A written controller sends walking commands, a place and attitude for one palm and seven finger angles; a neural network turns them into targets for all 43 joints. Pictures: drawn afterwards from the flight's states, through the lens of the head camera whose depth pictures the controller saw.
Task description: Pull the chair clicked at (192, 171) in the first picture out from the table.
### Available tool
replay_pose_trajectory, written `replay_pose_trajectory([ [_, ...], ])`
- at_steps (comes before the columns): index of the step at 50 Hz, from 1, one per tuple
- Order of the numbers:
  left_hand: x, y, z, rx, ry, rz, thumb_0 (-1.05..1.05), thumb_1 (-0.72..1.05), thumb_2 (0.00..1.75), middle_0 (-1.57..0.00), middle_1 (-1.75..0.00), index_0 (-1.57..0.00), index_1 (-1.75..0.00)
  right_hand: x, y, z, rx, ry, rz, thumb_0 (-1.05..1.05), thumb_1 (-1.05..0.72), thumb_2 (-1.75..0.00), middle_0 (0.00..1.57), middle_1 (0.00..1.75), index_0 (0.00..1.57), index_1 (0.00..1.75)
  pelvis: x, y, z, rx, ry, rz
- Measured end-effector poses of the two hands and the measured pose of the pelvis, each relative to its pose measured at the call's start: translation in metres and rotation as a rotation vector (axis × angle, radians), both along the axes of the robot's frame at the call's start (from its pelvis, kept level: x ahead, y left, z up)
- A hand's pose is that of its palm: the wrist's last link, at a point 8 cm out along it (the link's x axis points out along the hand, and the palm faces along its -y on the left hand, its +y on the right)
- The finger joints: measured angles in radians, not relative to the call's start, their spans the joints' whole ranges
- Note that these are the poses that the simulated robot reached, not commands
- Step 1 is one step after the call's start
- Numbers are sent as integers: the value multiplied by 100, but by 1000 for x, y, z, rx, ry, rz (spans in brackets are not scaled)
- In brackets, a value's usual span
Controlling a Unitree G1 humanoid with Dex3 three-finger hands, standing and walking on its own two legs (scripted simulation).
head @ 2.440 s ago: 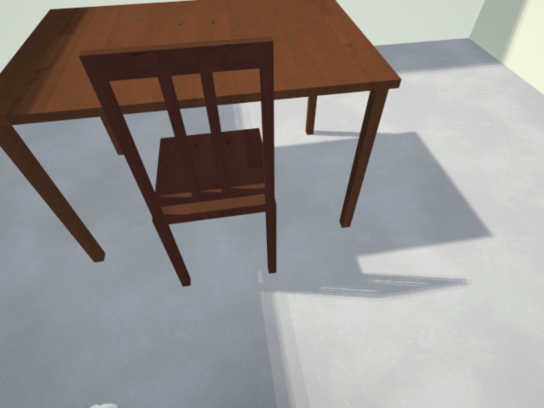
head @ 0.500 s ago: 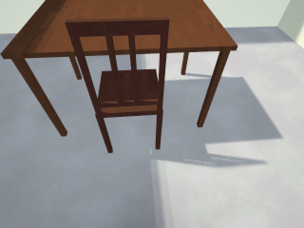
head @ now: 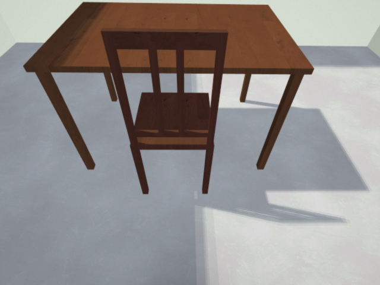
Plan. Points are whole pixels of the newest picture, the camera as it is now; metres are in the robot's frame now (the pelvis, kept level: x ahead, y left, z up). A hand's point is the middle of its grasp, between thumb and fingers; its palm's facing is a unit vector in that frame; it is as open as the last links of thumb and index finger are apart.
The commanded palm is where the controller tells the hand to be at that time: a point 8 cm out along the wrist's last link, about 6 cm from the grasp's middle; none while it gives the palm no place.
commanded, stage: take the last steps up to it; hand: left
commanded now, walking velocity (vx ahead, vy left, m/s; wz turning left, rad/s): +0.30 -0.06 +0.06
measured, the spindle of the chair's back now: (157, 96) +0.76 +0.17 -0.05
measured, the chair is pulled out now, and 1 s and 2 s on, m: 0.00 0.00 0.00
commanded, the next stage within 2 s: come to a stop and stand still in 0.74 s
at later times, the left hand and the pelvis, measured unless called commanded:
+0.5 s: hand out of the picture +0.06 +0.18 -0.17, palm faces +0.10 -0.99 -0.11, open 7.4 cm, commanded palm none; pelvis +0.15 +0.03 +0.00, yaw +0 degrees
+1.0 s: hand (149, 229) +0.29 +0.13 -0.16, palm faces +0.04 -0.99 -0.16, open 7.4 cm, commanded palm none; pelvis +0.30 -0.02 +0.01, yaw +0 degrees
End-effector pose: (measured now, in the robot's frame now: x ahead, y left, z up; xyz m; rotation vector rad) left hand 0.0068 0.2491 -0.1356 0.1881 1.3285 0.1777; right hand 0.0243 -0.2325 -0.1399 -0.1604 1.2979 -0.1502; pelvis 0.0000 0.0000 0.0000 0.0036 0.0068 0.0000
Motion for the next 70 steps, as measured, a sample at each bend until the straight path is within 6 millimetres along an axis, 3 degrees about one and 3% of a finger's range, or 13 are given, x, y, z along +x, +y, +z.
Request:
replay_pose_trajectory([
  [3, -8, -12, 3, -7, -6, 52, 0, 91, 90, -19, -30, -20, -30, 5, -5, -1, 10, 47, 24, 0, -90, -90, 20, 30, 20, 30, 14, -6, 2, -4, -5, 29],
  [7, -32, -30, 9, -32, 80, 106, 0, 91, 90, -20, -30, -20, -30, 32, -8, 3, 18, 54, 39, 1, -90, -90, 20, 30, 20, 30, 35, -5, 8, 2, -11, 45],
  [13, -61, -53, 12, -97, 268, 170, 0, 91, 90, -20, -30, -20, -30, 102, 7, 6, 27, 7, 73, 1, -91, -90, 20, 30, 20, 30, 71, 4, 9, 2, -9, 60],
  [18, -59, -54, 1, -154, 384, 209, 0, 91, 90, -20, -30, -20, -30, 171, 34, -2, 18, -90, 110, 0, -91, -90, 20, 30, 20, 30, 110, 22, -8, -14, -16, 44],
  [22, -14, -38, -11, -161, 371, 160, 0, 91, 90, -20, -30, -20, -30, 189, 44, 2, 9, -133, 53, 0, -91, -90, 20, 30, 20, 30, 132, 26, -9, 13, -30, 13],
  [31, 174, -9, 0, -77, -2, 62, 0, 92, 90, -19, -30, -19, -30, 188, 20, 10, -5, -22, -7, -1, -93, -90, 20, 30, 20, 30, 184, 18, 9, 20, -19, 11],
  [35, 231, -5, 8, -17, -67, 19, 1, 94, 90, -19, -30, -19, -30, 190, 7, -1, 27, 37, -42, 0, -92, -90, 20, 30, 20, 30, 211, 2, 5, 26, -19, 15],
  [38, 262, -12, 5, 17, -99, 0, 1, 94, 90, -19, -30, -19, -30, 198, -5, -16, 46, 84, -51, 0, -91, -90, 20, 30, 20, 30, 234, -13, -5, 21, -18, 14],
  [41, 274, -24, 7, 13, -93, 12, 1, 93, 90, -19, -30, -19, -30, 217, -14, -15, 46, 113, -42, 0, -91, -90, 20, 30, 20, 30, 252, -20, -2, 1, -17, 16],
  [49, 279, -62, 3, -71, 51, 27, 0, 91, 90, -19, -30, -20, -30, 299, -18, 5, 7, 21, -26, 1, -92, -90, 20, 30, 20, 30, 295, -22, 11, -18, -13, 5],
  [55, 297, -66, -17, -114, 98, 48, 1, 91, 90, -20, -30, -20, -30, 340, -11, 9, -29, -8, -10, 0, -93, -90, 20, 30, 20, 30, 315, -16, 4, -13, -30, -12],
  [62, 314, -44, -7, -34, 73, 41, 1, 92, 90, -20, -30, -20, -30, 360, -11, 9, -11, -42, 16, 0, -92, -90, 20, 30, 20, 30, 305, -22, 6, 3, -15, -16],
  [70, 312, -43, 7, 72, -25, -18, 0, 91, 90, -20, -30, -20, -30, 357, -38, -5, 50, -128, 3, 0, -91, -90, 20, 30, 20, 30, 288, -44, -3, -7, -21, -16],
])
